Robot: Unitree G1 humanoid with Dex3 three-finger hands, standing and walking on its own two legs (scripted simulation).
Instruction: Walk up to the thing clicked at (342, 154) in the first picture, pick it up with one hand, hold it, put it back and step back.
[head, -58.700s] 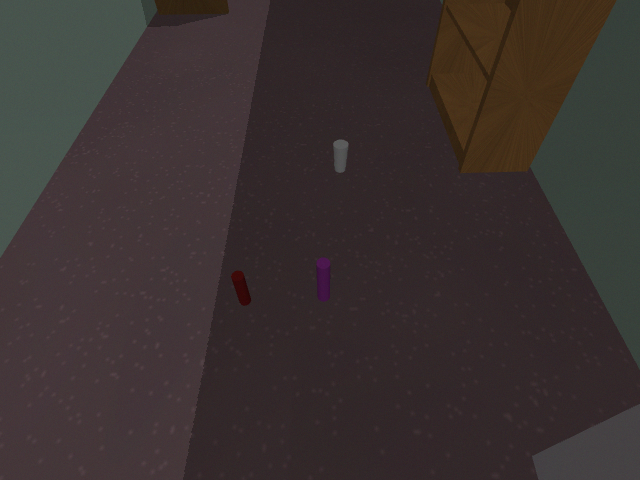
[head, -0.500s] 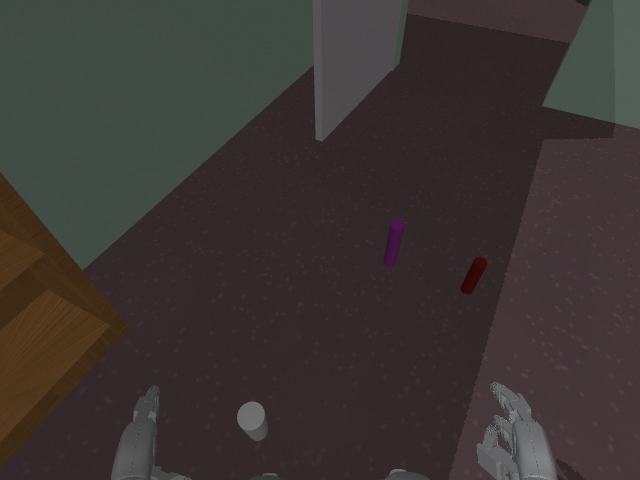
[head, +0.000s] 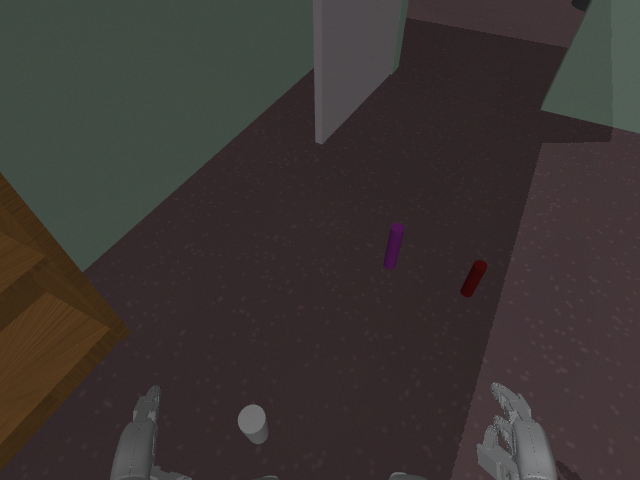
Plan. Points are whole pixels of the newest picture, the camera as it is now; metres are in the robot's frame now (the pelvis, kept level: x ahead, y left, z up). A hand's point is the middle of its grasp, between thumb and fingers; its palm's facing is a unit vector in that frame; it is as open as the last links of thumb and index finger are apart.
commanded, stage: stand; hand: left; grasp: from the side
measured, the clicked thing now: (255, 426) +0.36 +0.19 -0.65
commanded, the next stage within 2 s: none
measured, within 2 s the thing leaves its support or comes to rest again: neither
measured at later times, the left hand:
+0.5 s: hand out of the picture +0.10 +0.24 -0.11, palm faces -0.01 -0.94 -0.34, open 7.9 cm
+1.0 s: hand out of the picture +0.02 +0.25 -0.11, palm faces +0.01 -0.94 -0.35, open 7.4 cm
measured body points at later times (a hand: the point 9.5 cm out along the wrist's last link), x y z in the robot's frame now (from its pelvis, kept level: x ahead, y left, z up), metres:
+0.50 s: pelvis -0.01 +0.00 +0.02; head +0.00 +0.01 +0.47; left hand +0.10 +0.29 -0.09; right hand +0.10 -0.28 -0.09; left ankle +0.00 +0.13 -0.69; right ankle +0.02 -0.13 -0.69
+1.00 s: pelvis -0.02 +0.00 +0.05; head -0.02 +0.00 +0.50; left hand +0.02 +0.30 -0.08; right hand +0.05 -0.28 -0.09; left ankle +0.00 +0.13 -0.69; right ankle +0.02 -0.13 -0.69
